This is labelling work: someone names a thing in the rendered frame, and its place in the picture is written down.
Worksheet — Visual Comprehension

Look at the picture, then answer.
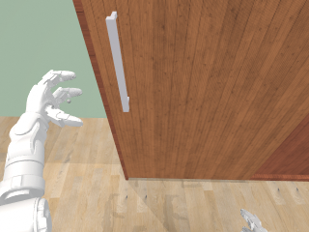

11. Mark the left robot upper arm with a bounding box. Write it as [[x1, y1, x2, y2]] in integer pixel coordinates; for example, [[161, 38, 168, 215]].
[[0, 197, 52, 232]]

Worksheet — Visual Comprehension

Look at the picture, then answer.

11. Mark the handle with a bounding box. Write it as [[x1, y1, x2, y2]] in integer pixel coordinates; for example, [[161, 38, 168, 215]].
[[105, 11, 129, 112]]

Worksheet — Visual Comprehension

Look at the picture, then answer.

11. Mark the wardrobe door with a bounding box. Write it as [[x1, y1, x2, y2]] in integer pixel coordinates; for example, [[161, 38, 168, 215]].
[[255, 113, 309, 175], [81, 0, 309, 180]]

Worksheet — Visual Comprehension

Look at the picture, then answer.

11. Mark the robot left hand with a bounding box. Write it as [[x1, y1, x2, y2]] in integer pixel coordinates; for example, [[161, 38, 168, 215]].
[[25, 70, 83, 128]]

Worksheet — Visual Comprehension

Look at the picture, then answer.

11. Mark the left robot forearm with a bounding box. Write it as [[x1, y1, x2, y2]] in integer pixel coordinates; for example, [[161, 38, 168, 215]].
[[0, 112, 49, 206]]

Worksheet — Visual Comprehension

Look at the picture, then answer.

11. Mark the robot right hand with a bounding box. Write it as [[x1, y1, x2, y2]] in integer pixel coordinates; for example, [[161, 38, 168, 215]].
[[240, 209, 267, 232]]

